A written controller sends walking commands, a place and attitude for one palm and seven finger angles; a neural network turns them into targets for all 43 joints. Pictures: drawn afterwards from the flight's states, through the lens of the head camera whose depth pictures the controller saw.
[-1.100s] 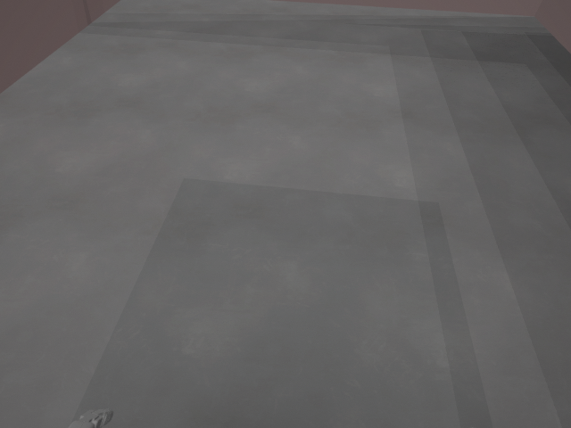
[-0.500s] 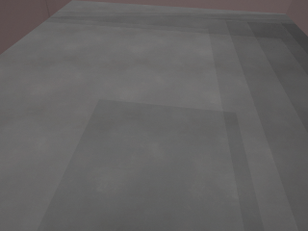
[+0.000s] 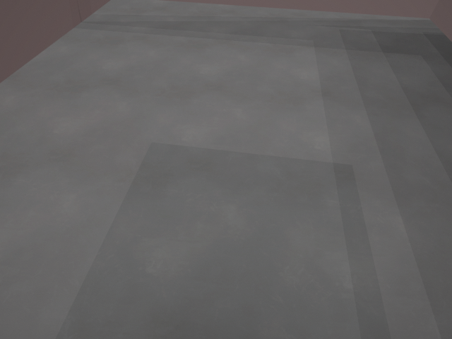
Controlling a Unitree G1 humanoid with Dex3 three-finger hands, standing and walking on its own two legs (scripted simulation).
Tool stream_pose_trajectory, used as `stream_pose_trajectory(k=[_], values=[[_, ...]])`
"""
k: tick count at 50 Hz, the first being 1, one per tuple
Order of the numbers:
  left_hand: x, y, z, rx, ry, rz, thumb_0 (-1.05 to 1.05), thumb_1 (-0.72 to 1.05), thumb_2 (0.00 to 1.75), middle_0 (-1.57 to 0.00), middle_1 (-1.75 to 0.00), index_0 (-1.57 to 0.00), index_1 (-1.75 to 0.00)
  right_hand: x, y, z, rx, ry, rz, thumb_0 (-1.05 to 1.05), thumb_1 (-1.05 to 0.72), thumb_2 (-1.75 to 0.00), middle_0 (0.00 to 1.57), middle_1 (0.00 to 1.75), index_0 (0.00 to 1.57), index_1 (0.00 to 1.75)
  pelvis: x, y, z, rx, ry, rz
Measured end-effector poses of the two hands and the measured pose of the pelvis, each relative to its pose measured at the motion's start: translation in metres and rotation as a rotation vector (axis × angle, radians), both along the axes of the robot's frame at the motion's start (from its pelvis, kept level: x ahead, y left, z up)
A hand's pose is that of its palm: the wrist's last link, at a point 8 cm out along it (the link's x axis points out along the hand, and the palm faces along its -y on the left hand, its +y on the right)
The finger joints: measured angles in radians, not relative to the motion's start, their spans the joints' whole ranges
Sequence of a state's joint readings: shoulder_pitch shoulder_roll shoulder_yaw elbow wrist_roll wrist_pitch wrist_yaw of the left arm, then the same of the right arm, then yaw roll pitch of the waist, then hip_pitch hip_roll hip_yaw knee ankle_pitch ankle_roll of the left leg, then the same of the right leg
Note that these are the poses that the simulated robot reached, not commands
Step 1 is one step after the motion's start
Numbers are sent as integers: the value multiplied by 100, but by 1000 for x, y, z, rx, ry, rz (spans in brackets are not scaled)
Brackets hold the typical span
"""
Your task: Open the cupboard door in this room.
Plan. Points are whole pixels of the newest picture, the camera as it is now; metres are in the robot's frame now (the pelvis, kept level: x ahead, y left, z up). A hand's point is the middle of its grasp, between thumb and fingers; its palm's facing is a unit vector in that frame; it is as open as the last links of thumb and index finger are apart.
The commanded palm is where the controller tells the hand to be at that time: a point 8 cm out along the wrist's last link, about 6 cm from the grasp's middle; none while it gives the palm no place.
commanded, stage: turn or walk to find it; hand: left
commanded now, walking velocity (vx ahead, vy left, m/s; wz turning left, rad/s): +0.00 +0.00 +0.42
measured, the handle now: out of the picture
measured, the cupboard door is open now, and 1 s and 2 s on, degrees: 0 0 0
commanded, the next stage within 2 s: none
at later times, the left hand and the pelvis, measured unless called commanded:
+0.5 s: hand out of the picture +0.01 +0.20 -0.16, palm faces +0.20 -0.93 -0.30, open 7.4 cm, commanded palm none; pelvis -0.03 -0.02 -0.01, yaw +12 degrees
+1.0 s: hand out of the picture -0.14 +0.20 -0.19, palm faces +0.47 -0.85 -0.25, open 7.4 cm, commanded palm none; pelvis -0.06 +0.00 -0.01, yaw +25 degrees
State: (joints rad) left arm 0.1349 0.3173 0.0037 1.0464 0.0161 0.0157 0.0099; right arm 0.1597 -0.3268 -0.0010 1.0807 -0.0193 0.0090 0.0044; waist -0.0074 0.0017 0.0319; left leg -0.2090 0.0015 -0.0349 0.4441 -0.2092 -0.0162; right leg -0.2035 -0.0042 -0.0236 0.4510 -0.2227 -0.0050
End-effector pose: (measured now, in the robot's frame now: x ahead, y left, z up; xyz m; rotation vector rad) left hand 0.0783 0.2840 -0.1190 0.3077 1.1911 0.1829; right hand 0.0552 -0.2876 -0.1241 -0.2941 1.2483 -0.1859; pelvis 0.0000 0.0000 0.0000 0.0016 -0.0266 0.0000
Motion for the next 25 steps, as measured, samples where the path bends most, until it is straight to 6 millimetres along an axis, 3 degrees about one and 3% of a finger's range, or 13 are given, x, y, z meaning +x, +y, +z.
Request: stream_pose_trajectory(k=[10, 14, 19, 25], values=[[-40, -12, -33, -87, 60, 76, 0, 90, 90, -20, -30, -20, -30, -14, 52, -17, 71, 49, 20, 0, -91, -90, 20, 30, 20, 30, -8, 15, -13, -2, 15, 54], [-51, -16, -29, -91, 60, 118, 0, 90, 90, -20, -30, -20, -30, -22, 66, -17, 101, 68, 37, 0, -91, -90, 20, 30, 20, 30, -14, 11, -9, -6, 26, 90], [-60, -26, -16, -80, 17, 171, 0, 90, 90, -20, -30, -20, -29, -24, 60, -20, 121, 85, 67, 0, -91, -90, 21, 30, 20, 30, -22, 0, -5, -15, 39, 141], [-83, -45, -8, -33, -36, 227, 0, 90, 90, -20, -30, -20, -29, -10, 30, -33, 126, 64, 108, 0, -91, -90, 21, 30, 20, 30, -32, -23, -12, 1, 30, 203]])
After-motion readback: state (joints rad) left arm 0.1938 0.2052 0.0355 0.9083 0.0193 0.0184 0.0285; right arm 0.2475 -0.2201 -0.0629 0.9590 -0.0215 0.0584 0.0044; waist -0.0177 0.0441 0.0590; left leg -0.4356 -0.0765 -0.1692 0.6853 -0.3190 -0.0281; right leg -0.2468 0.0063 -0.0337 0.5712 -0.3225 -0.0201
